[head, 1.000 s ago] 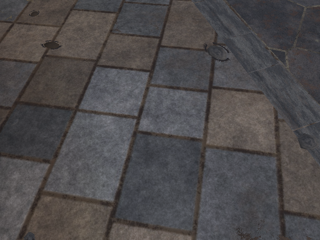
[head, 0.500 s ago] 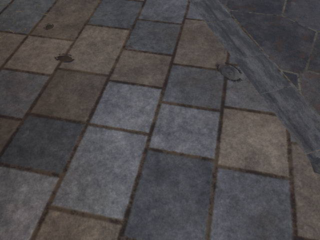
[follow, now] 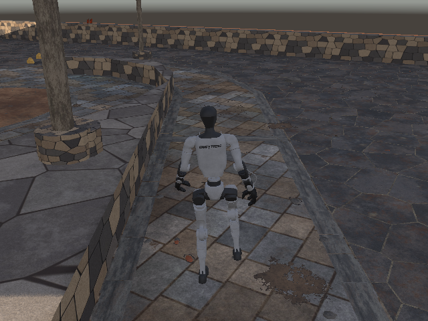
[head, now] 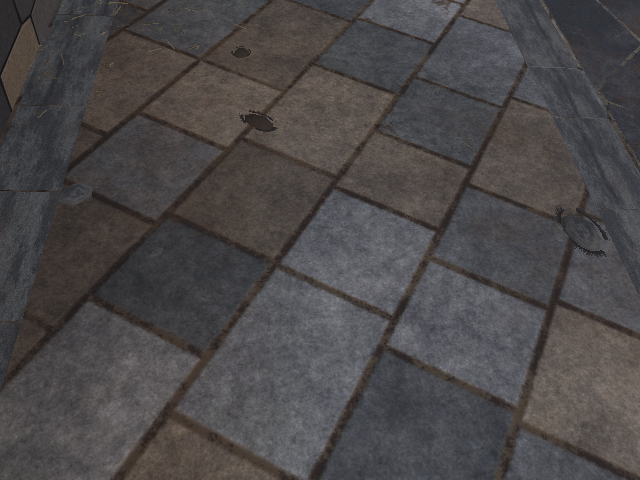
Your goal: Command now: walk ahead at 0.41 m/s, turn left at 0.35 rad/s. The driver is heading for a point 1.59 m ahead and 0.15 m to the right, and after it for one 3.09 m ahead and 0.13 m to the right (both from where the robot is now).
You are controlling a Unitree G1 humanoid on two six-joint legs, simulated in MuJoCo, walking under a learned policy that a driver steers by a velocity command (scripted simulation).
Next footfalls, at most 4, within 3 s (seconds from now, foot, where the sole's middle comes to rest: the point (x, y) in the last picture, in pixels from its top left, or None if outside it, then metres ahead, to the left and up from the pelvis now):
0.24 right None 0.32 -0.13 -0.79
0.72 left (220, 431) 0.60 0.15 -0.79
1.26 right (332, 322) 0.88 -0.11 -0.79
1.78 left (285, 210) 1.25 0.00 -0.79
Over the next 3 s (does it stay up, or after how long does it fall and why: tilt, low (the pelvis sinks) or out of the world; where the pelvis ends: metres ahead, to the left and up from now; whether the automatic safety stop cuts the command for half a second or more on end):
stays up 1.68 -0.18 -0.01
